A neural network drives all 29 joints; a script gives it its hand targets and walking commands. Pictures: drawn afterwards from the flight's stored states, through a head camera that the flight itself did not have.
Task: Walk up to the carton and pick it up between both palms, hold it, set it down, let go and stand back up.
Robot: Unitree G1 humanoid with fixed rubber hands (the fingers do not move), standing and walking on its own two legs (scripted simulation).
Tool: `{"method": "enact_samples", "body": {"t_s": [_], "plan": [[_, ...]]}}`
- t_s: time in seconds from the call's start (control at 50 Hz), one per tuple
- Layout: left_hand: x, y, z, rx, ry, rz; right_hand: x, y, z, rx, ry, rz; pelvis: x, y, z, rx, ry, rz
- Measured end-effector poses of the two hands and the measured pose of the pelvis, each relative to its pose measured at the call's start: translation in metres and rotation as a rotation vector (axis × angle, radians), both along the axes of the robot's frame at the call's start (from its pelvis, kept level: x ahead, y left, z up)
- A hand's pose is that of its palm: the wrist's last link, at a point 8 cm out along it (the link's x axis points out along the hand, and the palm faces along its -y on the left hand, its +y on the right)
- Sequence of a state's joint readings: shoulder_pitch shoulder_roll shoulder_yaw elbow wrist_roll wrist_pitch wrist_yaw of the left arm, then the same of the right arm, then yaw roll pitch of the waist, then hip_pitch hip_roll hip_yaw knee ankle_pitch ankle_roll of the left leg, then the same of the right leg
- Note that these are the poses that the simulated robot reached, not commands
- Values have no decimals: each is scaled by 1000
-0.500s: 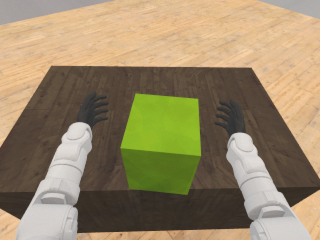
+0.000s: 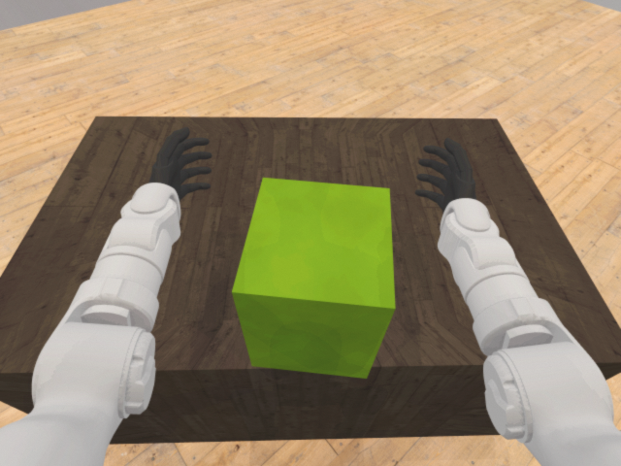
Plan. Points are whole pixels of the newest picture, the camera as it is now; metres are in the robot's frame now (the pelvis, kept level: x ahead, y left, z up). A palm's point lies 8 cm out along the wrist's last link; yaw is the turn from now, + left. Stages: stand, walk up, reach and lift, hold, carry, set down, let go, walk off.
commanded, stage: reach and lift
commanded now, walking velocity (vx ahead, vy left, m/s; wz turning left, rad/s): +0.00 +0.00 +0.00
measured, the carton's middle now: (316, 282) +0.42 +0.02 -0.06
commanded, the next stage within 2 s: none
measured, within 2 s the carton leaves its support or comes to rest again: neither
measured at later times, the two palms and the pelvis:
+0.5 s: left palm (185, 251) +0.41 +0.21 +0.02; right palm (432, 261) +0.42 -0.16 +0.02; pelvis -0.02 +0.00 -0.03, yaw +1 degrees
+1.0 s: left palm (219, 267) +0.42 +0.17 -0.03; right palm (413, 276) +0.42 -0.14 -0.03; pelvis -0.04 -0.01 -0.07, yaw +2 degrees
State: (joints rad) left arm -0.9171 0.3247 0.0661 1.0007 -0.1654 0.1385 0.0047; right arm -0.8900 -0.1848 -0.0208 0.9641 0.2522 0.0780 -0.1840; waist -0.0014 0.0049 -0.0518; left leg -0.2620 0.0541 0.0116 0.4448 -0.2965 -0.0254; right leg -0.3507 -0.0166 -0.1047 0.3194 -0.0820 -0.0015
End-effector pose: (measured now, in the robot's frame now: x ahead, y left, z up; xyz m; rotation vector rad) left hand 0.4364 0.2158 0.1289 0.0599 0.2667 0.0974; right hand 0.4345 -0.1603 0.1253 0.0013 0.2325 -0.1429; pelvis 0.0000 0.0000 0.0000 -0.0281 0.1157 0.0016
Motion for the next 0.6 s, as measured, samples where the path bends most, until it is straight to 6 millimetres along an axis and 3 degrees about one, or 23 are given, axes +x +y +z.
{"method": "enact_samples", "body": {"t_s": [0.1,0.32,0.6], "plan": [[-5,0,-21,3,15,1,-2,6,-16,-7,25,14,2,0,-1,-1,15,3],[-25,3,-87,8,31,27,-22,16,-86,11,67,30,-8,2,-12,-4,131,18],[-23,-1,-127,21,21,49,-21,-5,-131,-15,67,35,-26,-3,-42,19,307,14]]}}
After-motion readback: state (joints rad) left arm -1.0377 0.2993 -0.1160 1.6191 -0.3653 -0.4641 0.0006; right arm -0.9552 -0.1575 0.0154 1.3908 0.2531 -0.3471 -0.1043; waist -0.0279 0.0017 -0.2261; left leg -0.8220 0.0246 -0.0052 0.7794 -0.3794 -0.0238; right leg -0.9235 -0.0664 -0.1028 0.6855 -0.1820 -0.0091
